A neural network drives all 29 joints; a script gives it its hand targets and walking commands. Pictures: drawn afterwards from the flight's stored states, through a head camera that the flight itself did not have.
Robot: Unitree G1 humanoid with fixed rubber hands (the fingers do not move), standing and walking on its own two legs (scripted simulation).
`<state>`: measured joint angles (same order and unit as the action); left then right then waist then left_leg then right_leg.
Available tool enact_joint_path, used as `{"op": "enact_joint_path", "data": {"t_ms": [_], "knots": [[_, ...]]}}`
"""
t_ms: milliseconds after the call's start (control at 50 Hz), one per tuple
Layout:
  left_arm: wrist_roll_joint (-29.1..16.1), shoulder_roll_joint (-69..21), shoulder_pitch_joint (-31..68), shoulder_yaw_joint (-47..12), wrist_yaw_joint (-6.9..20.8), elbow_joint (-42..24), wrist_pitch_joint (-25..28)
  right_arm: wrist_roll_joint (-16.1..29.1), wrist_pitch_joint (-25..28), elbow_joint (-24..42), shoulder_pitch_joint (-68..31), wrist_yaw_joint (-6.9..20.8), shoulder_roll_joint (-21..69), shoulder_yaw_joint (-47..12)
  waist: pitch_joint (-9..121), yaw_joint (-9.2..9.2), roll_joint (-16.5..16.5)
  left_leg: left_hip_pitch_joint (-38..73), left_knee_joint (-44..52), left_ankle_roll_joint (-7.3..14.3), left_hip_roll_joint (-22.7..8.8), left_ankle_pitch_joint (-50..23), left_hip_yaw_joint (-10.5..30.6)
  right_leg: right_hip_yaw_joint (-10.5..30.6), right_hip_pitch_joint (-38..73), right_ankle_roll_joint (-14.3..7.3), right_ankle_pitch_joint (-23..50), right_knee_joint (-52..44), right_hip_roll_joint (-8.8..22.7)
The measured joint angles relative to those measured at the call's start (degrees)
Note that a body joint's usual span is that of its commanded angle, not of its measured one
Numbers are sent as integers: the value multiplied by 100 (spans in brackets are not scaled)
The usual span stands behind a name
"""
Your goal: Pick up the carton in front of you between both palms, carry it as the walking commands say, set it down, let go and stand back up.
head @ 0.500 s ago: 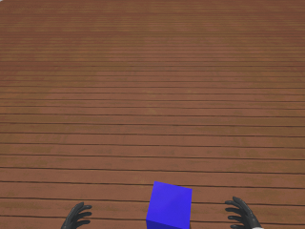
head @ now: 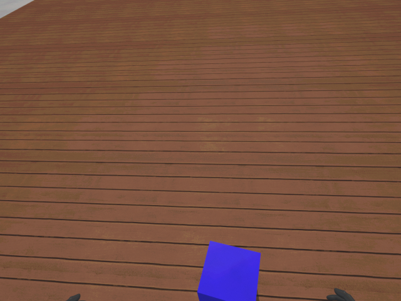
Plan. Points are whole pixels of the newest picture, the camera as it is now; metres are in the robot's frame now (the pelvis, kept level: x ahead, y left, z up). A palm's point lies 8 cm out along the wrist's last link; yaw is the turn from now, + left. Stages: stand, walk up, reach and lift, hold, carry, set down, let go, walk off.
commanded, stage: stand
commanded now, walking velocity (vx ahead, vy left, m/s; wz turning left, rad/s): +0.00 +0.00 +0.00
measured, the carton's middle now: (229, 281) +0.36 -0.07 -0.64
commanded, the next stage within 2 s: none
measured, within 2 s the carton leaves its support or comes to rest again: neither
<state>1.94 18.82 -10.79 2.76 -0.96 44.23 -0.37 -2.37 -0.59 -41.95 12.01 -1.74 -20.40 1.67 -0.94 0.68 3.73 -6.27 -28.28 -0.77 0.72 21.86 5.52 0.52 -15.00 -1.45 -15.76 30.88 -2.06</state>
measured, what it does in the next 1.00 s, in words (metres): stands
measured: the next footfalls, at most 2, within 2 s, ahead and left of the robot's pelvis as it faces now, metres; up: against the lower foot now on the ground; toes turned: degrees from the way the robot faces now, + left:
none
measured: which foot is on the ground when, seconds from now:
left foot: down 0.00-1.00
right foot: down 0.00-1.00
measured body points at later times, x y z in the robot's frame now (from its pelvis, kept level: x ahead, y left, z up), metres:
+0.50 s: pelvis -0.01 -0.01 +0.01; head -0.01 -0.02 +0.46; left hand +0.10 +0.30 -0.09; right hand +0.11 -0.30 -0.12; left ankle -0.07 +0.14 -0.73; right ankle +0.01 -0.10 -0.73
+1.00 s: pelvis -0.02 +0.00 +0.01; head -0.02 -0.02 +0.46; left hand +0.08 +0.32 -0.10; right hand +0.07 -0.31 -0.12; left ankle -0.07 +0.14 -0.73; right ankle +0.01 -0.10 -0.73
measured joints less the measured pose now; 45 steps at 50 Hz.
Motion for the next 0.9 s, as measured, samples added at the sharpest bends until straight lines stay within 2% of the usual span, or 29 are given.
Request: {"op": "enact_joint_path", "data": {"t_ms": [500,900], "knots": [[-71,91,321,-89,24,925,30,55,94,-826,-76,-17,-142,-167,-21,-2,-85,326,477,-40,-45,-296,69,-64,348,-37,267,-466,-9],[-99,206,438,-146,55,1385,36,93,123,-1274,-116,26,-205,-191,-90,-2,-149,371,665,-19,-8,-505,57,-42,417,-7,495,-698,36]]}}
